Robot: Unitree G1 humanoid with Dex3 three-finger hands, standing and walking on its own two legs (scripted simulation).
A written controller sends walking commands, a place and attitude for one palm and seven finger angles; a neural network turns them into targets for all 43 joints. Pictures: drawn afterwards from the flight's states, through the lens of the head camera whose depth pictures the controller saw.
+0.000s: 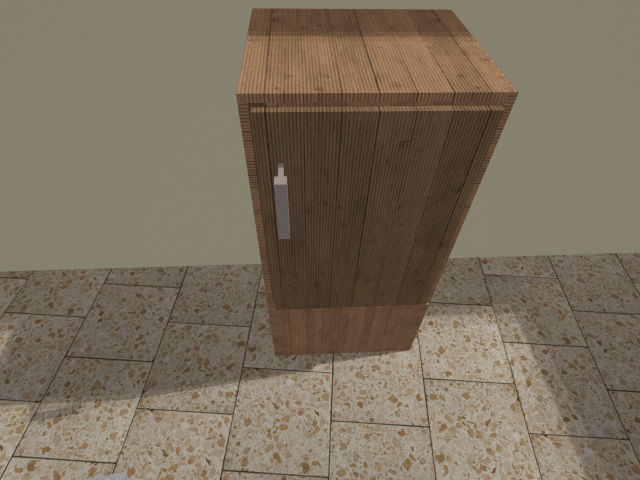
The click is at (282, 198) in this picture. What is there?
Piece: cupboard door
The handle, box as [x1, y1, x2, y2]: [274, 164, 289, 238]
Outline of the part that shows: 278,164 278,175 274,176 278,236 279,238 289,238 286,176 283,175 283,164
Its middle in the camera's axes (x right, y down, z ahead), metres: -0.07 -0.07 +0.73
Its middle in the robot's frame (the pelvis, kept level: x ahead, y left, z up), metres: +0.59 +0.11 -0.02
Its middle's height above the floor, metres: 0.75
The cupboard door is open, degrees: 0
